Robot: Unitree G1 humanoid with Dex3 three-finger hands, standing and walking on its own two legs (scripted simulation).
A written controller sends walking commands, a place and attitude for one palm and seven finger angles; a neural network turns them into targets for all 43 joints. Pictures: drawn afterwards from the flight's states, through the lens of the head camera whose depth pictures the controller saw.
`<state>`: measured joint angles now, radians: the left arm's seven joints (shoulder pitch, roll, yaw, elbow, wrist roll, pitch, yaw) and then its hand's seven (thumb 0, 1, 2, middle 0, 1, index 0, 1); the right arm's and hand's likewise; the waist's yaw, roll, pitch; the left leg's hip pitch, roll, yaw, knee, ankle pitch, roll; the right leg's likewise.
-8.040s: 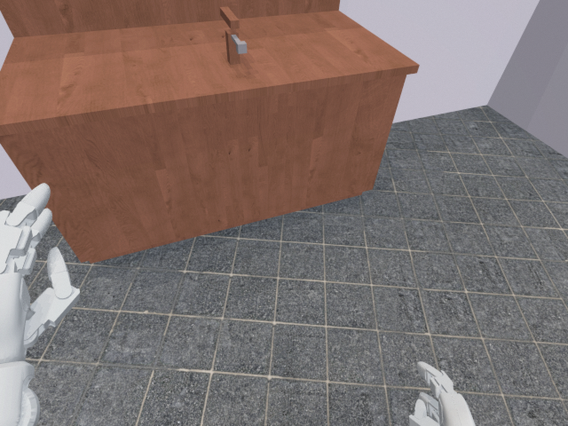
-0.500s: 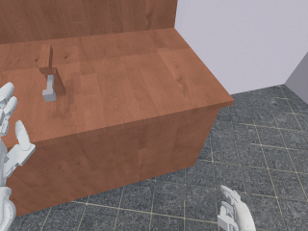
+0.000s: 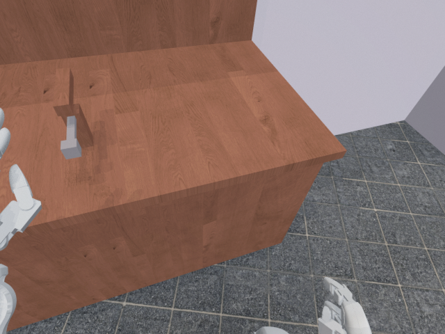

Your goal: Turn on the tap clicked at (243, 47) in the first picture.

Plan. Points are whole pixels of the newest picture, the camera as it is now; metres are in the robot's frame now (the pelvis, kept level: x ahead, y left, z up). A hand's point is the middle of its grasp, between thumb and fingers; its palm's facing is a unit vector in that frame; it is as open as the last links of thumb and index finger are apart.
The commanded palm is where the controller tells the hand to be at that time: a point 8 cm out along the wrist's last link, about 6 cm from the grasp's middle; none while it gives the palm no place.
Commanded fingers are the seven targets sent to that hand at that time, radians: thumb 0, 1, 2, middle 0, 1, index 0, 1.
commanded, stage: shuffle to correct the standing spot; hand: left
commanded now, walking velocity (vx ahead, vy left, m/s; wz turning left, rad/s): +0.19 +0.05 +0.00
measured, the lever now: (71, 148) +0.41 +0.33 +0.08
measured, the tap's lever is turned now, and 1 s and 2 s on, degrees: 0 0 0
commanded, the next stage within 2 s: come to a stop and stand still in 0.30 s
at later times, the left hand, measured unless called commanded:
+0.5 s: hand (30, 152) +0.30 +0.30 +0.19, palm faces +0.45 -0.83 -0.34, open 7.4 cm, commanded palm +0.24 +0.33 +0.19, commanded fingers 0.00 0.90 0.90 -0.20 -0.30 -0.20 -0.30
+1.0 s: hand (18, 137) +0.32 +0.32 +0.20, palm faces +0.43 -0.81 -0.40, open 7.4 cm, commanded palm +0.24 +0.35 +0.19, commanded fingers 0.00 0.90 0.90 -0.20 -0.30 -0.20 -0.30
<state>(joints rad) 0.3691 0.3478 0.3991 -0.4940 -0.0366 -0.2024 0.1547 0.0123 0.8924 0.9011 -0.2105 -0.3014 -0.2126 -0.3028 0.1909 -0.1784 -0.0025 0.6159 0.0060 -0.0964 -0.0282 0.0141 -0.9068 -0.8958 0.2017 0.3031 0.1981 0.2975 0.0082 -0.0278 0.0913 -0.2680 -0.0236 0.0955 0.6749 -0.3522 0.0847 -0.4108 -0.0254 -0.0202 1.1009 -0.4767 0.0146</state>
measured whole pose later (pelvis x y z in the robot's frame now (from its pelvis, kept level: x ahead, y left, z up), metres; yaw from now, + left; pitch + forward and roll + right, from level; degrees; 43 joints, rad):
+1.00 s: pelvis +0.10 +0.06 +0.02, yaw +3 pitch -2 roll -2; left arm 0.32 0.43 0.32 -0.47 -0.04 -0.12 0.13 0.02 0.89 0.90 -0.21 -0.30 -0.21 -0.30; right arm 0.17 -0.23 0.05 0.51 0.05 -0.08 -0.12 0.01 -0.90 -0.90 0.20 0.30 0.20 0.30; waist 0.05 0.01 0.08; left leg -0.23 0.03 0.02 0.46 -0.20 0.01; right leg -0.18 0.03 -0.06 0.37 -0.16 0.00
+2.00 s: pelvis +0.08 +0.08 +0.02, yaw +5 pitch +0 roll +0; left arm 0.40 0.41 0.36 -0.46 -0.12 -0.26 0.08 0.01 0.89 0.90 -0.21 -0.30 -0.21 -0.30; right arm 0.18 -0.22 0.01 0.59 0.04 -0.20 0.00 0.01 -0.90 -0.90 0.21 0.30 0.20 0.30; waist 0.03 -0.04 0.08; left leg -0.28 -0.04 0.01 0.47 -0.18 0.04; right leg -0.26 -0.05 -0.07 0.46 -0.19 0.02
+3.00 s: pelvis +0.09 +0.02 +0.02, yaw +1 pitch -1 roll +0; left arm 0.47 0.39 0.34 -0.51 -0.13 -0.13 0.08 0.01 0.89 0.90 -0.21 -0.30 -0.21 -0.30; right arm 0.20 -0.21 0.02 0.56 0.04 -0.13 -0.03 0.01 -0.90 -0.90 0.20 0.30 0.20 0.30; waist 0.00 0.00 0.04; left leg -0.27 0.07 0.03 0.49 -0.21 -0.04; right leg -0.26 0.07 -0.05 0.46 -0.19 -0.07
